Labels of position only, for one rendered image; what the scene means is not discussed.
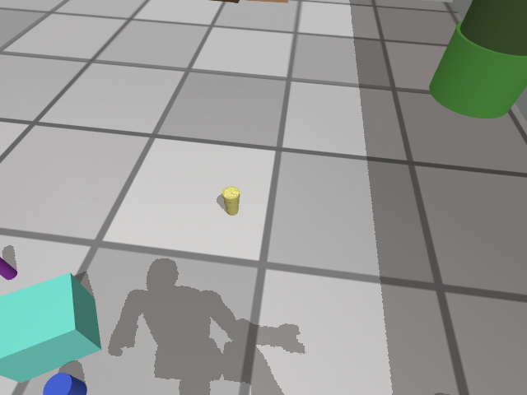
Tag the potted plant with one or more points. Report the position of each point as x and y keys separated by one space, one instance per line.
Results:
x=484 y=68

